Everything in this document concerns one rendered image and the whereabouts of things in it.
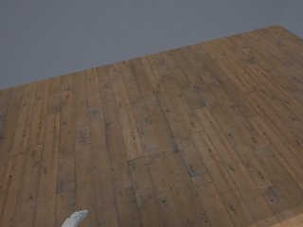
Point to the left robot hand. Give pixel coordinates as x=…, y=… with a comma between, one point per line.
x=75, y=219

